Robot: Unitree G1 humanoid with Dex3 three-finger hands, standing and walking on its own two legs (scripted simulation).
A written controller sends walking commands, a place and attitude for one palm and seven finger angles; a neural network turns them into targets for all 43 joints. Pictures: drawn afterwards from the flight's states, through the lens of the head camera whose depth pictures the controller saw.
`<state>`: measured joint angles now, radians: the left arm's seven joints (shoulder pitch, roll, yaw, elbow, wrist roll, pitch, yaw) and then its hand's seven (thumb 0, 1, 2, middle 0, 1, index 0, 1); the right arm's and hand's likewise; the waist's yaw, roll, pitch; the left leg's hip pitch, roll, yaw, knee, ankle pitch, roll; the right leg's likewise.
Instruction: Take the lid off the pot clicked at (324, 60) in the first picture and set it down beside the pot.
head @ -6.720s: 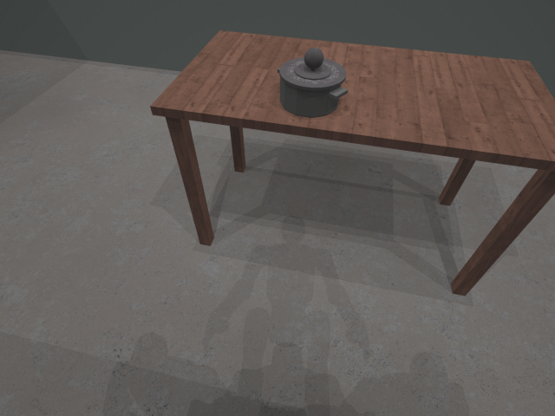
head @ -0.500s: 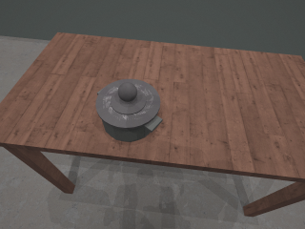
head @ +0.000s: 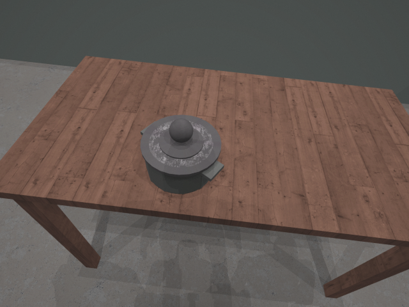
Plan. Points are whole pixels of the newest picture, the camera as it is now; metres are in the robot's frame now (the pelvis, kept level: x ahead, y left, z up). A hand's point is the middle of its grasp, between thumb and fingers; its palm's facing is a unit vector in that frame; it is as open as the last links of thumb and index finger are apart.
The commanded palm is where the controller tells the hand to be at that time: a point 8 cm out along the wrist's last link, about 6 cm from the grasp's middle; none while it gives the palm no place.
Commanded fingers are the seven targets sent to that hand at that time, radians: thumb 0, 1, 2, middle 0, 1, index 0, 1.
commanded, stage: come to a stop and stand still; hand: left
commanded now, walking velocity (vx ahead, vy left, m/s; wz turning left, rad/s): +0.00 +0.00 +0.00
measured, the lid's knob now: (181, 130) +0.46 +0.09 +0.08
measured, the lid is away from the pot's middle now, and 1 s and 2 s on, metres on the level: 0.00 0.00 0.00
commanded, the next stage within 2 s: look again from close up in 0.34 s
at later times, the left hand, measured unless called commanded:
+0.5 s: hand out of the picture -0.05 +0.16 -0.18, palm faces +0.01 -0.99 -0.14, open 7.4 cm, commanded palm none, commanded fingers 0.00 0.90 0.90 -0.20 -0.30 -0.20 -0.30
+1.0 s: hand out of the picture -0.01 +0.18 -0.19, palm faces +0.02 -0.98 -0.17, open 7.4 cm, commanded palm none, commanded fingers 0.00 0.90 0.90 -0.20 -0.30 -0.20 -0.30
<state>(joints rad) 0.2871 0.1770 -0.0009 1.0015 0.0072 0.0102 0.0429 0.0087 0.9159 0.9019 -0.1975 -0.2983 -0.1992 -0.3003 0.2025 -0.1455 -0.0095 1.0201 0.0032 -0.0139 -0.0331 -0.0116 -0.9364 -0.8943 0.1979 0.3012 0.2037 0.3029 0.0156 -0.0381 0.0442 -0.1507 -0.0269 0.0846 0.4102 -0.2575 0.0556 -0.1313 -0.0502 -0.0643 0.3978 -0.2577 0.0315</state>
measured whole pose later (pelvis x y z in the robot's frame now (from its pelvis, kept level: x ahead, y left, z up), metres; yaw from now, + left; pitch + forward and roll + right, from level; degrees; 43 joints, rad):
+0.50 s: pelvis -0.01 +0.02 +0.00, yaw +0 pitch +0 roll -1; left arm 0.36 0.12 -0.03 1.10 0.01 -0.01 0.05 0.01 0.91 0.90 -0.20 -0.30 -0.20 -0.30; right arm 0.35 -0.09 0.02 1.09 0.00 -0.01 -0.02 0.00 -0.91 -0.89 0.20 0.30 0.20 0.30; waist 0.00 -0.02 0.04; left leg -0.22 -0.03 0.09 0.49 -0.27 0.08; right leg -0.19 -0.06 -0.06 0.44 -0.26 0.05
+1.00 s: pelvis -0.01 +0.01 -0.01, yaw +0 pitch +0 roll +0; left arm 0.32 0.16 -0.01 1.04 0.02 0.00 0.04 0.01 0.91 0.90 -0.20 -0.30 -0.20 -0.30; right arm 0.28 -0.16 0.00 1.05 -0.01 -0.02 -0.02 0.01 -0.92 -0.89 0.20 0.30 0.20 0.30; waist 0.00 -0.02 0.00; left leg -0.21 -0.03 0.10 0.50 -0.30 0.07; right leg -0.20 -0.06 -0.05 0.50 -0.29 0.04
